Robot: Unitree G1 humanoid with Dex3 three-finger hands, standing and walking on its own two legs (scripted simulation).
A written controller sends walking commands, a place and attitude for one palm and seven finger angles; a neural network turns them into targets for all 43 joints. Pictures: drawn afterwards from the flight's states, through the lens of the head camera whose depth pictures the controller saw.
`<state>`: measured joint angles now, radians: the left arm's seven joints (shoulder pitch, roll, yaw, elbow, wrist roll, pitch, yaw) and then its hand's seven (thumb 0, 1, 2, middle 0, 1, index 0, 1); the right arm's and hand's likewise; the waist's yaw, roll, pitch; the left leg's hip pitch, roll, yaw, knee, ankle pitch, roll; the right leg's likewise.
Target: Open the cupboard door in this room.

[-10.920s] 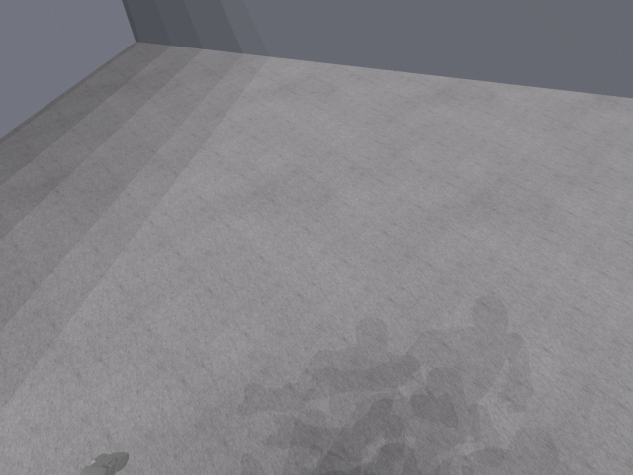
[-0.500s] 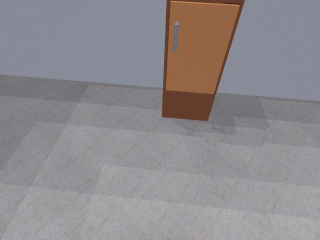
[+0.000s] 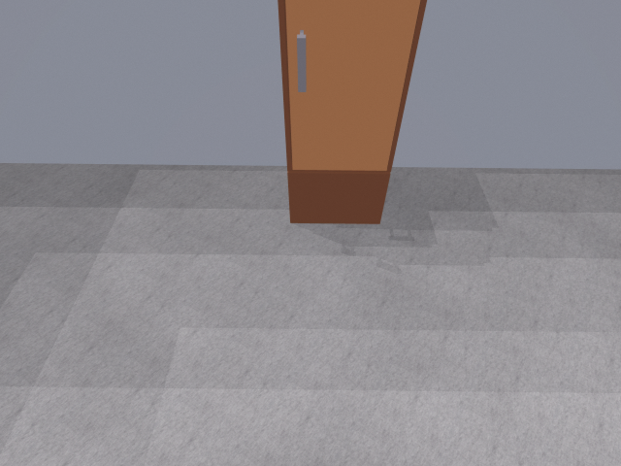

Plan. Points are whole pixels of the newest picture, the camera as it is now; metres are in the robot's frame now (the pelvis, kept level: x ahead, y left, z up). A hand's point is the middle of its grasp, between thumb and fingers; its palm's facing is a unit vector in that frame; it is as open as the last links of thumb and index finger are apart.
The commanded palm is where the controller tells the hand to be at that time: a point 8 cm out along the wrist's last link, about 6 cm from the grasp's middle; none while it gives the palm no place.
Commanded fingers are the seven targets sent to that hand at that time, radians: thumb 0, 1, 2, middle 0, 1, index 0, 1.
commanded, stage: walk to a spot facing it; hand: left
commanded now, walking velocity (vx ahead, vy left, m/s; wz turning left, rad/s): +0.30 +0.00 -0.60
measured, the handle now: (302, 61) +1.15 +0.10 -0.01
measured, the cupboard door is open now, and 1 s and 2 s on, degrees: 0 0 0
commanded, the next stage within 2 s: turn to face it in 1.08 s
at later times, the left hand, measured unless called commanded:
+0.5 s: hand out of the picture +0.15 +0.13 -0.15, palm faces -0.14 -0.97 -0.22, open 7.4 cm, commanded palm none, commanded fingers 0.00 0.90 0.90 -0.20 -0.30 -0.20 -0.30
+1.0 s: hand (278, 255) +0.54 +0.11 -0.15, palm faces -0.45 -0.86 -0.24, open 7.4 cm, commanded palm none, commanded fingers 0.00 0.90 0.90 -0.20 -0.30 -0.20 -0.30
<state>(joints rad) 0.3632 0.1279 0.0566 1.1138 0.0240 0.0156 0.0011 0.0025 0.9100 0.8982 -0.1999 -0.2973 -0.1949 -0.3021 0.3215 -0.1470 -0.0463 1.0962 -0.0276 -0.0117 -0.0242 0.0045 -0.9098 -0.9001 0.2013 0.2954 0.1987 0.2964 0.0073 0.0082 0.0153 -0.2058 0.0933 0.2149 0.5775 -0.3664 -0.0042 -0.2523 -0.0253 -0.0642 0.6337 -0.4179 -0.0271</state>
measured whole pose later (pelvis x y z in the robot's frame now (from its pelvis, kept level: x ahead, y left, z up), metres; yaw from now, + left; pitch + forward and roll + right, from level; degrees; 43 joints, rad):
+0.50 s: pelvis +0.15 -0.05 +0.01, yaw -14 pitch +1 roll +1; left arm 0.39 0.14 0.03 1.05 0.02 -0.07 0.01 0.00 0.91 0.90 -0.20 -0.30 -0.20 -0.30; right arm 0.01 -0.22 -0.05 0.92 -0.03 -0.01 0.02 0.01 -0.91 -0.90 0.20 0.29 0.20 0.30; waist 0.05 0.02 0.07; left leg -0.67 0.13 0.05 1.01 -0.18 -0.08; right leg -0.03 0.05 0.01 0.36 -0.34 -0.07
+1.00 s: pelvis +0.32 -0.02 +0.01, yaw -31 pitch -1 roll -1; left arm 0.11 0.27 0.11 0.90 0.02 0.06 -0.02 0.00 0.92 0.90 -0.19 -0.30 -0.19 -0.30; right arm 0.27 -0.19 -0.04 1.01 -0.02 -0.02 -0.02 0.01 -0.91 -0.90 0.20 0.30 0.20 0.30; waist -0.01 -0.02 0.11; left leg -0.23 0.10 0.30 0.50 -0.25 0.05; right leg -0.57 -0.09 -0.04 1.15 -0.31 0.07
